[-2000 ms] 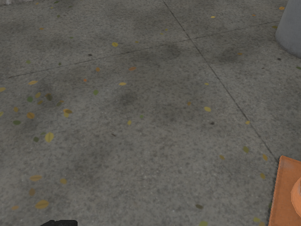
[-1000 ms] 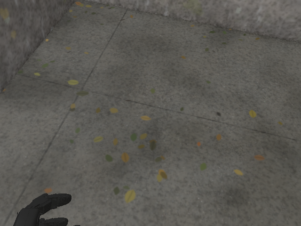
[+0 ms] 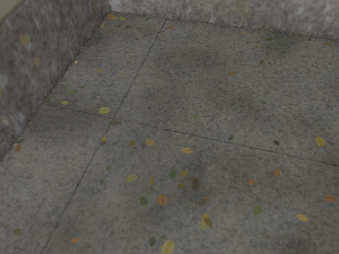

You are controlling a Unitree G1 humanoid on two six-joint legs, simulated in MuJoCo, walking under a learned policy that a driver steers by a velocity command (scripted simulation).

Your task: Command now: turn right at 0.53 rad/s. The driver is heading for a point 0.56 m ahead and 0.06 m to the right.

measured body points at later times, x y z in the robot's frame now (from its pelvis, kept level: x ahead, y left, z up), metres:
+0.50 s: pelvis +0.08 +0.02 +0.00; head +0.09 +0.04 +0.45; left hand +0.29 +0.25 -0.10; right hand +0.08 -0.27 -0.09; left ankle +0.07 +0.15 -0.74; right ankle +0.05 -0.11 -0.67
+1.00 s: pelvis +0.29 -0.11 +0.01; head +0.31 -0.13 +0.45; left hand +0.45 +0.13 -0.10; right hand +0.34 -0.42 -0.11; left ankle +0.37 +0.03 -0.65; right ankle +0.26 -0.20 -0.74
